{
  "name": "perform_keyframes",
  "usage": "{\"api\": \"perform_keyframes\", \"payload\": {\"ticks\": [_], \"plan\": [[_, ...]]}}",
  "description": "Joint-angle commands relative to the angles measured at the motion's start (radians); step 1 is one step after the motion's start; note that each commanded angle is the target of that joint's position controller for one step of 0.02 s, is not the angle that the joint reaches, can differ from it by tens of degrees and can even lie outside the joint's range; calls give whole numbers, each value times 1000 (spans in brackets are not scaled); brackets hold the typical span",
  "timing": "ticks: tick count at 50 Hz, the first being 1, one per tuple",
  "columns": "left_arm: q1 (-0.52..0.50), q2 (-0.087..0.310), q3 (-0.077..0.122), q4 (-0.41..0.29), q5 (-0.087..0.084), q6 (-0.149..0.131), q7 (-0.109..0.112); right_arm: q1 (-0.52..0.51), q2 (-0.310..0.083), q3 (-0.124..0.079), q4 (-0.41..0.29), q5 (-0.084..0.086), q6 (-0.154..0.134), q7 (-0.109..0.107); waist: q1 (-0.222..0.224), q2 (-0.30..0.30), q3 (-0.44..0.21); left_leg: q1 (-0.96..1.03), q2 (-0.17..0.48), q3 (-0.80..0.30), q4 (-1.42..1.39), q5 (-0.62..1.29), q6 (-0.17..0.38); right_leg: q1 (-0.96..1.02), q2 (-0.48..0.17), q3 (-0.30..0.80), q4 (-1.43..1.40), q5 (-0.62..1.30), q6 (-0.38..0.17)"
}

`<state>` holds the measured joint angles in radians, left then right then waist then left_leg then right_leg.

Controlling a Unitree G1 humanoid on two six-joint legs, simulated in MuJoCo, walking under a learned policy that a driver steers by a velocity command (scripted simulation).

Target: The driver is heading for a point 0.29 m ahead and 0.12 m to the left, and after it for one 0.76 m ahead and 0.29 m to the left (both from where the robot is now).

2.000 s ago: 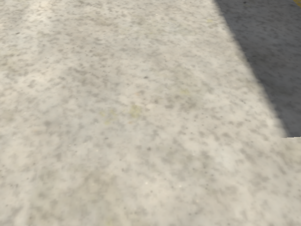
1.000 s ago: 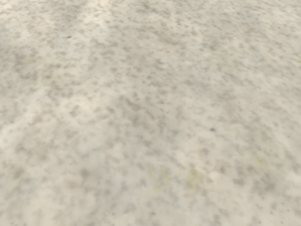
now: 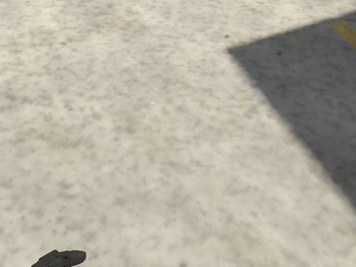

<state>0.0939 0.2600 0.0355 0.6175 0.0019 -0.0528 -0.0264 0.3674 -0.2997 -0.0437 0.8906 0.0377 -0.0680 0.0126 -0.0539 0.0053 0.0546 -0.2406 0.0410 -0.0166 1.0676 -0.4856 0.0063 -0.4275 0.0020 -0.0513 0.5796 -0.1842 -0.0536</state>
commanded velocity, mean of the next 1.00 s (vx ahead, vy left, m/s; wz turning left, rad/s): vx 0.50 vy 0.00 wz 0.48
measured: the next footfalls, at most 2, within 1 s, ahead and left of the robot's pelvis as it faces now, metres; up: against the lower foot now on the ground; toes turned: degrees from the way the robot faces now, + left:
left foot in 0.44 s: +0.39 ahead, +0.17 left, +0.00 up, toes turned +17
right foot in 0.92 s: +0.72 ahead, +0.09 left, +0.00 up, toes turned +35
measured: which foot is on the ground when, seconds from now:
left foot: up 0.00-0.42, down 0.44-0.94, up 0.96-1.00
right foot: down 0.00-0.46, up 0.48-0.90, down 0.92-1.00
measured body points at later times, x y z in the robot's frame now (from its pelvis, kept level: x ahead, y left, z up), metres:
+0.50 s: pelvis +0.27 +0.06 -0.01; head +0.31 +0.08 +0.43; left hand +0.25 +0.36 -0.14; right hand +0.52 -0.14 -0.10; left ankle +0.35 +0.16 -0.73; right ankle +0.10 -0.10 -0.66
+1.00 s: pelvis +0.56 +0.12 +0.00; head +0.58 +0.13 +0.45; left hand +0.60 +0.44 -0.08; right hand +0.76 -0.10 -0.12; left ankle +0.37 +0.16 -0.67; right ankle +0.69 +0.07 -0.73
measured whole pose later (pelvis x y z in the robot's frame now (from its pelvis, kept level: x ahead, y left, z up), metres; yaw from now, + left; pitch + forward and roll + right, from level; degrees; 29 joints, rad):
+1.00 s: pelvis +0.56 +0.12 +0.00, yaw +33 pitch +2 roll -1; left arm 0.09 0.27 0.05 0.70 0.00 -0.12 -0.02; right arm 0.36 -0.30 -0.07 0.74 0.03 -0.02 -0.02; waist -0.05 0.03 0.01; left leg -0.25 -0.08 -0.19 0.99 -0.51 0.04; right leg -0.42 0.04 0.00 0.54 -0.15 -0.02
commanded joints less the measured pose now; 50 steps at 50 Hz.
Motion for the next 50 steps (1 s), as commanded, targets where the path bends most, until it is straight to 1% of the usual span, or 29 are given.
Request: {"api": "perform_keyframes", "payload": {"ticks": [1, 3, 4, 6, 8, 12, 15, 17, 20, 21, 22, 23, 24, 25, 26, 27, 28, 29, 32, 34, 37, 41, 44, 45, 46, 47, 48, 49, 50], "plan": [[189, 131, 50, 20, 2, -17, 7, -103, -131, -32, -112, -5, -30, -6, 114, -88, -129, -458, 79, -67, 133, 117, 9, 459, -293, 345, -302, 111, -175], [137, 96, 46, 28, 11, -38, 3, -38, -94, -32, -85, -4, 1, -7, 58, -106, -103, -349, 104, -78, 106, 200, -4, 334, -263, 243, -382, 143, -165], [128, 94, 48, 40, 9, -49, 3, -27, -69, -29, -79, -4, 15, -9, 45, -90, -87, -340, 105, -79, 95, 216, -12, 302, -264, 206, -411, 172, -171], [119, 105, 55, 64, 14, -62, 9, -60, -54, -29, -92, -7, 31, -14, 35, -72, -39, -384, 105, -94, 46, 278, -25, 271, -261, 128, -449, 218, -164], [134, 113, 59, 88, 19, -64, 18, -106, -48, -29, -109, -11, 32, -12, 43, -64, -14, -434, 99, -107, -48, 381, -31, 293, -249, 56, -460, 250, -151], [152, 146, 68, 117, 11, -57, 32, -225, -23, -15, -145, -18, 22, 14, 85, -45, 23, -404, 80, -35, -289, 564, -17, 317, -230, -66, -480, 260, -119], [206, 169, 77, 152, -2, -40, 38, -318, -18, -9, -191, -18, 21, 32, 120, -28, 54, -442, 71, 1, -387, 549, 10, 419, -265, -100, -458, 287, -111], [224, 182, 83, 169, -14, -23, 40, -353, -27, -10, -221, -18, 22, 44, 123, -34, 59, -464, 59, 27, -424, 481, 35, 501, -287, -117, -412, 360, -98], [203, 222, 94, 169, -22, 2, 50, -299, -67, -33, -240, -17, 30, 53, 65, -81, -18, -327, -26, 112, -428, 330, 90, 561, -290, -155, -227, 798, -64], [190, 231, 95, 165, -24, 12, 54, -202, -99, -52, -223, -14, 33, 51, 8, -89, -76, -201, -69, 136, -432, 296, 116, 544, -276, -169, -81, 912, -48], [174, 224, 89, 159, -28, 16, 57, -45, -152, -84, -185, -12, 36, 39, -80, -67, -158, 36, -110, 128, -497, 346, 155, 446, -236, -191, 135, 867, -13], [204, 172, 68, 141, -2, 5, 59, 84, -249, -116, -160, -9, 48, 16, -113, 83, -248, 328, 37, -126, -526, 370, 220, 190, -178, -192, 456, 461, 38], [265, 53, 30, 90, 10, -26, 44, 18, -311, -120, -192, -4, 39, 15, 3, 291, -350, 610, 265, -722, -685, 162, 428, -228, 59, -44, 807, -375, 101], [167, 143, 43, 82, -21, -66, 27, 31, -222, -92, -209, -13, 25, 23, -69, 134, -398, 626, 286, -790, -785, 101, 401, -326, 17, 162, 849, -377, 69], [87, 164, 48, 54, -52, -84, 20, 9, -175, -80, -206, -22, 12, 23, -68, 90, -269, 526, 257, -645, -789, 152, 357, -370, -24, 154, 808, -300, 42], [77, 149, 44, 55, -39, -93, 26, -50, -154, -73, -208, -20, 3, 24, -15, -4, -166, 371, 212, -525, -788, 271, 322, -341, -70, 148, 705, -224, 35], [77, 160, 52, 66, -9, -90, 34, -107, -115, -63, -218, -21, -1, 20, 18, -6, -131, 263, 176, -439, -793, 379, 301, -279, -101, 147, 614, -183, 41], [96, 162, 57, 71, 0, -79, 33, -138, -103, -56, -236, -32, -1, 14, 48, 19, -112, 182, 151, -396, -813, 456, 297, -215, -115, 150, 580, -152, 49], [104, 129, 52, 68, 13, -49, 33, -133, -126, -62, -240, -28, -4, -1, 68, 21, -88, 66, 119, -313, -847, 589, 303, -170, -108, 120, 454, -95, 98], [31, 106, 41, 44, 14, -41, 35, -109, -151, -69, -231, -25, -1, -15, 48, 27, -59, 21, 87, -263, -853, 591, 281, -178, -90, 106, 311, 19, 125], [-79, 80, 28, 20, 8, -47, 26, -75, -155, -71, -220, -18, 10, -26, 2, 64, -46, -24, 34, -222, -836, 479, 227, -102, -41, 98, 76, 220, 135], [-153, 111, 35, -6, -10, -62, 9, -15, -152, -72, -197, -10, 22, -30, -24, 83, -45, 33, 68, -311, -773, 376, 204, -53, -9, 126, -55, 256, 119], [-106, 149, 52, 2, -13, -77, 2, -24, -148, -75, -199, -14, 30, -35, 14, 120, -54, 102, 101, -398, -680, 385, 181, 3, -8, 140, -94, 141, 77], [-37, 159, 60, 21, -12, -82, 5, -39, -135, -71, -205, -15, 32, -35, 54, 127, -73, 95, 83, -399, -629, 412, 164, 92, -4, 122, -129, 132, 55], [65, 189, 75, 42, -1, -88, 11, -42, -96, -57, -213, -20, 31, -31, 104, 108, -147, 58, 30, -361, -494, 441, 132, 265, -43, 142, -139, 123, 18], [212, 242, 88, 55, 11, -87, 20, -19, -35, -34, -231, -38, 29, -29, 152, -23, -294, -67, -43, -267, -208, 260, 93, 523, -219, 319, -129, 46, -40], [271, 305, 103, 91, 19, -73, 11, 111, -4, -23, -263, 0, 21, -28, 82, -379, -375, -415, -152, -165, 85, -129, 38, 769, -411, 804, -254, -233, -190], [232, 203, 80, 70, -2, -69, 6, 92, -114, -42, -230, 8, 23, -33, 104, -238, -283, -524, -67, -191, 206, -78, 23, 713, -407, 829, -296, -436, -169], [192, 151, 66, 62, -6, -63, 11, -13, -159, -55, -242, -1, 28, -32, 129, -148, -168, -546, -38, -162, 228, 17, 17, 601, -367, 662, -303, -374, -129]]}}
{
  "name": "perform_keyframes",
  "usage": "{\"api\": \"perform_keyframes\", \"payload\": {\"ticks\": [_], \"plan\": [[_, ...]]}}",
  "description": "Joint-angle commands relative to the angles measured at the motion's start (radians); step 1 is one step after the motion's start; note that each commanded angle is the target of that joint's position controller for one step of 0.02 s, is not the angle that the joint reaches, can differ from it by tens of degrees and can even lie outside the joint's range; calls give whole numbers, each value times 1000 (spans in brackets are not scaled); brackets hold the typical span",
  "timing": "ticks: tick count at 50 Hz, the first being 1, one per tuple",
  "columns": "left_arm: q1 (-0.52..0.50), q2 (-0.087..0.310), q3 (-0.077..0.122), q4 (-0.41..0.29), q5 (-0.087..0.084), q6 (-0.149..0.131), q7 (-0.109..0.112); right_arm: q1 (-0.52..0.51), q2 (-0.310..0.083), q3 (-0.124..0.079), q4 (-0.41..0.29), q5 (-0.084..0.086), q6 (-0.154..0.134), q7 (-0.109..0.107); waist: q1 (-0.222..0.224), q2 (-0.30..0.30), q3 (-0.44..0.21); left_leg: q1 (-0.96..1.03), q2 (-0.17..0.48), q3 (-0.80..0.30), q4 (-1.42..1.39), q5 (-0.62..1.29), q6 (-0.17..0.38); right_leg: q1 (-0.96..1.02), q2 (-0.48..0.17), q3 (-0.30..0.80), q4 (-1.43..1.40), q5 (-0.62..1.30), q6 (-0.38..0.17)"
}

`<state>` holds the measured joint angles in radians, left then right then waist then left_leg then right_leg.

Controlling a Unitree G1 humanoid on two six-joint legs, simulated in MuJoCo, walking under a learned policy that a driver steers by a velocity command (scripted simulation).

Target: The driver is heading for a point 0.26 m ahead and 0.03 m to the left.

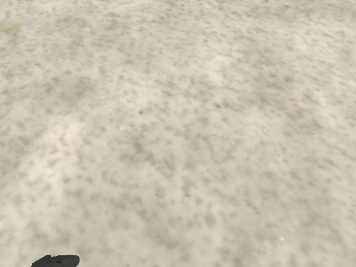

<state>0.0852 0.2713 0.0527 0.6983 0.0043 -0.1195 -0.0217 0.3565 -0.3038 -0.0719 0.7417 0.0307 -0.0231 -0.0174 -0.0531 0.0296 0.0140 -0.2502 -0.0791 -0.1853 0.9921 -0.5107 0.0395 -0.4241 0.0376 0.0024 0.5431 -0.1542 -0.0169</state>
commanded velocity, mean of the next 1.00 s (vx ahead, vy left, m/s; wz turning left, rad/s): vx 0.14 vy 0.00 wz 0.16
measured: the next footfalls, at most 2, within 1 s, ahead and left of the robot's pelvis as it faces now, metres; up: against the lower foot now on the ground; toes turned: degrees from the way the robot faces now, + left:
left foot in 0.36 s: +0.29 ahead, +0.14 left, +0.00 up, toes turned +6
right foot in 0.66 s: +0.26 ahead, -0.12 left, +0.00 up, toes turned +7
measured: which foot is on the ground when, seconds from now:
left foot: up 0.00-0.34, down 0.36-1.00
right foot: down 0.00-0.38, up 0.40-0.64, down 0.66-1.00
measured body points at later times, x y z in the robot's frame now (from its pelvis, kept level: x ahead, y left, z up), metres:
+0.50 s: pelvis +0.18 +0.03 +0.01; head +0.21 +0.05 +0.46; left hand +0.23 +0.31 -0.13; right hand +0.40 -0.18 -0.08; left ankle +0.25 +0.14 -0.73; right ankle +0.12 -0.12 -0.68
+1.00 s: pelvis +0.23 +0.01 +0.01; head +0.24 +0.01 +0.46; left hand +0.27 +0.27 -0.13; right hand +0.36 -0.24 -0.12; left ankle +0.25 +0.14 -0.73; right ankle +0.22 -0.12 -0.73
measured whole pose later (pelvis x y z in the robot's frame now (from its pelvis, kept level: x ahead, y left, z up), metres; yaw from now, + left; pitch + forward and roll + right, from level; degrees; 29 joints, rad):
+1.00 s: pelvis +0.23 +0.01 +0.01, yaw +8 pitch -1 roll +0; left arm 0.20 0.23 0.01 0.99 0.01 -0.01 0.02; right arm 0.17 -0.24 -0.05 0.93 -0.01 0.01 -0.03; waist 0.01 0.00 0.03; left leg -0.26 0.00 -0.02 0.49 -0.21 -0.01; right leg -0.16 -0.02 -0.01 0.51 -0.32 0.01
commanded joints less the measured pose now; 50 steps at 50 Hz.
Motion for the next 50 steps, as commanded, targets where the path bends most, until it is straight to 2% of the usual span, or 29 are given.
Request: {"api": "perform_keyframes", "payload": {"ticks": [1, 2, 3, 4, 7, 9, 11, 13, 15, 17, 18, 19, 20, 21, 22, 23, 24, 26, 28, 30, 32, 33, 34, 35, 36, 37, 39, 41, 50], "plan": [[157, 126, 41, -21, 1, 10, 8, -46, -144, -28, -100, -5, -13, -3, 112, -102, -71, -501, 116, 33, 286, 113, -24, 489, -361, 481, -277, -256, -147], [134, 106, 35, -11, 4, 13, 10, -77, -131, -30, -111, -14, -13, 1, 100, -96, -24, -486, 143, 35, 243, 159, -28, 413, -327, 391, -295, -142, -146], [122, 96, 28, -4, 14, 11, 13, -81, -109, -29, -116, -10, -11, 6, 82, -119, -3, -432, 159, 38, 214, 181, -31, 347, -299, 315, -309, -5, -142], [118, 90, 27, 5, 14, 7, 12, -74, -87, -27, -117, -7, -6, 6, 70, -131, 2, -400, 157, 51, 184, 177, -38, 317, -281, 254, -315, 141, -150], [113, 126, 36, 40, 6, 3, 10, -88, -36, -13, -134, -20, 4, 1, 46, -122, -14, -380, 138, 88, 41, 175, -69, 301, -284, 122, -295, 577, -192], [97, 150, 42, 54, -4, 16, 15, -112, -16, -1, -140, -27, 5, 7, 47, -122, -47, -333, 139, 115, -96, 282, -76, 306, -270, 50, -293, 637, -193], [97, 159, 41, 70, -12, 31, 22, -157, -7, 8, -143, -26, 1, 19, 64, -126, -65, -242, 127, 150, -236, 412, -71, 286, -242, -12, -297, 628, -176], [129, 168, 40, 95, -18, 42, 24, -209, -15, 8, -154, -27, -3, 30, 85, -123, -72, -197, 112, 163, -329, 468, -61, 315, -244, -19, -278, 595, -165], [140, 182, 42, 114, -27, 50, 24, -235, -37, 1, -167, -30, -7, 36, 84, -128, -70, -172, 103, 162, -398, 448, -37, 350, -264, -1, -232, 567, -154], [117, 185, 41, 123, -41, 57, 26, -189, -56, -10, -152, -38, -10, 37, 41, -118, -83, -65, 80, 181, -527, 508, 3, 346, -251, -1, -134, 531, -120], [146, 162, 33, 137, -36, 55, 25, -144, -91, -24, -136, -45, -11, 28, 23, -87, -111, 50, 76, 176, -590, 627, 32, 317, -206, -18, -43, 501, -84], [170, 122, 15, 126, -4, 48, 23, -80, -166, -39, -134, -59, -8, 15, 13, 17, -203, 243, 225, 35, -536, 1063, 88, 211, -147, -65, 121, 274, -24], [283, 41, -22, 130, 21, 47, 11, -93, -160, -22, -144, -79, 1, 7, 63, 202, -317, 463, 456, -218, -493, 1314, 282, -7, -61, -46, 363, -395, 45], [265, 87, -14, 152, 2, 66, 7, -89, -61, 3, -130, -59, 6, 15, 33, 153, -369, 400, 459, -253, -534, 1119, 314, -14, -84, 55, 436, -561, 65], [201, 130, -2, 137, -18, 83, 8, -132, -45, 11, -125, -47, 4, 25, 32, 114, -267, 322, 399, -198, -568, 969, 272, -52, -100, 60, 466, -550, 74], [168, 127, 1, 138, -18, 98, 18, -178, -52, 10, -117, -44, 3, 28, 44, 76, -204, 252, 362, -160, -596, 846, 231, -75, -112, 54, 447, -512, 78], [156, 132, 5, 141, -9, 115, 30, -225, -65, 7, -117, -43, 4, 29, 58, 67, -152, 161, 342, -130, -629, 752, 207, -53, -121, 55, 402, -465, 90], [185, 117, 4, 159, -5, 137, 45, -288, -89, -3, -110, -54, 10, 23, 95, 105, -120, 2, 294, -66, -674, 638, 183, 74, -107, 30, 312, -367, 106], [205, 91, -2, 180, -3, 142, 50, -303, -68, 0, -97, -57, 12, 17, 97, 113, -135, -44, 270, -23, -684, 562, 176, 160, -96, 12, 220, -261, 102], [200, 75, -5, 191, 2, 142, 48, -314, -51, 6, -77, -50, 14, 12, 101, 104, -136, -73, 252, 0, -681, 417, 156, 236, -88, -2, 93, -127, 83], [185, 73, -8, 192, 24, 140, 41, -285, -22, 15, -44, -43, 16, 12, 105, 77, -108, -125, 204, 23, -680, 163, 83, 316, -85, -2, -56, 5, 49], [162, 103, -7, 178, 32, 139, 42, -256, -11, 19, -23, -49, 16, 13, 85, 37, -64, -151, 170, 40, -662, 54, 34, 307, -137, 55, -110, 8, 21], [126, 168, 8, 176, 19, 139, 47, -229, -20, 14, -22, -52, 18, 12, 38, -70, -4, -122, 115, 91, -649, 53, -6, 183, -157, 68, -125, -169, -16], [101, 138, 4, 180, 14, 132, 46, -256, -23, 14, -17, -56, 19, 7, 49, -112, 22, -26, 94, 119, -607, 129, -28, 63, -143, 75, -170, -326, -27], [84, 106, -6, 183, 19, 122, 45, -264, -28, 11, -12, -52, 19, 2, 46, -124, 29, 28, 95, 121, -575, 196, -28, 24, -139, 77, -197, -340, -12], [75, 97, -10, 189, 21, 111, 45, -256, -24, 9, 0, -50, 20, -4, 40, -134, 21, 56, 99, 123, -559, 246, -20, 23, -135, 74, -204, -297, 3], [86, 89, -15, 204, 13, 92, 43, -234, -30, 6, 25, -50, 21, -7, 44, -118, 5, 65, 102, 121, -550, 335, -10, 72, -127, 64, -184, -195, 18], [114, 96, -15, 223, 6, 86, 43, -228, -27, 5, 49, -46, 19, -6, 56, -83, -16, 72, 106, 121, -545, 405, -8, 116, -119, 54, -162, -123, 17], [134, 88, -23, 273, 1, 100, 45, -209, -36, 1, 155, -34, 26, -14, 66, -27, -33, 108, 111, 129, -537, 543, -19, 189, -96, 29, -143, 43, 6]]}}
